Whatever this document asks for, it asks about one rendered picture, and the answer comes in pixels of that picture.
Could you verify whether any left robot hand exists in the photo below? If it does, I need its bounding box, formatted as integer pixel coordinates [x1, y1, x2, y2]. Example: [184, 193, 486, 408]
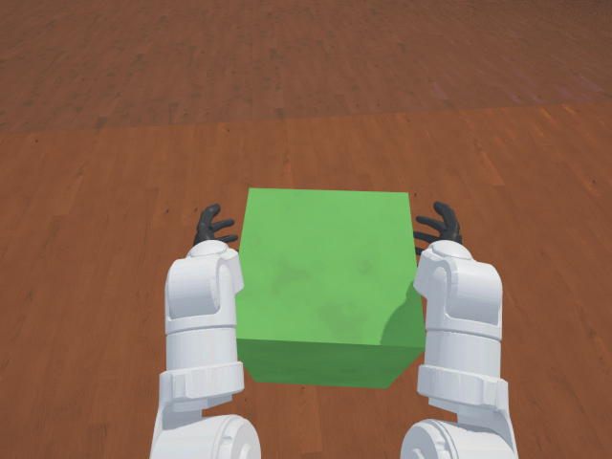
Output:
[193, 204, 239, 253]

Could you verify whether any right robot hand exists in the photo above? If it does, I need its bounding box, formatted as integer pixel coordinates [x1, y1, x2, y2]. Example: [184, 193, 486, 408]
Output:
[413, 201, 463, 269]

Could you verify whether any carton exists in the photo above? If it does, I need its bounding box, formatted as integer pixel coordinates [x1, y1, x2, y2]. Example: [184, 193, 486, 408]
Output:
[234, 188, 426, 388]

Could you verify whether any robot right upper arm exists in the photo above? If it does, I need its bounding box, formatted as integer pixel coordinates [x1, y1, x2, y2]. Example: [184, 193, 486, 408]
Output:
[400, 419, 515, 459]

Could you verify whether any left robot forearm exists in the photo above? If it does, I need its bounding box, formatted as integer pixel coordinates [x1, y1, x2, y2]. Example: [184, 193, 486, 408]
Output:
[149, 240, 245, 459]

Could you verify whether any robot left upper arm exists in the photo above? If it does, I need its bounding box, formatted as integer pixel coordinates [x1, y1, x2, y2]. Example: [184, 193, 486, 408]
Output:
[151, 414, 261, 459]

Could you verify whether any right robot forearm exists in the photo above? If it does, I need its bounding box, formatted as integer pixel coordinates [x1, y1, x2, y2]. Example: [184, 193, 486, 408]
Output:
[413, 240, 518, 459]

